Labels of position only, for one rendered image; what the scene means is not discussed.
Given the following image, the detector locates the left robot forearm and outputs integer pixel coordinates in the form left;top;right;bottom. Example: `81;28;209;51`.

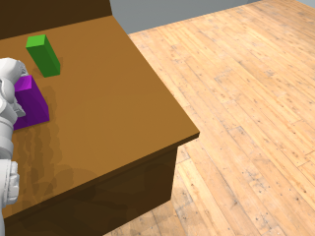
0;76;18;160

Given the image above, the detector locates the robot left hand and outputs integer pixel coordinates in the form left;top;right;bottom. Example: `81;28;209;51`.
0;57;29;118

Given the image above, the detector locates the sponge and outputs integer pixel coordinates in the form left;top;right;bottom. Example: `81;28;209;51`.
13;75;49;131

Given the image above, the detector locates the robot left upper arm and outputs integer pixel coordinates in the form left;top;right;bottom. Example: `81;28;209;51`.
0;159;20;236

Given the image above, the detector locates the table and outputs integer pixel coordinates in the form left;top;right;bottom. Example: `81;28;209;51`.
0;0;200;236

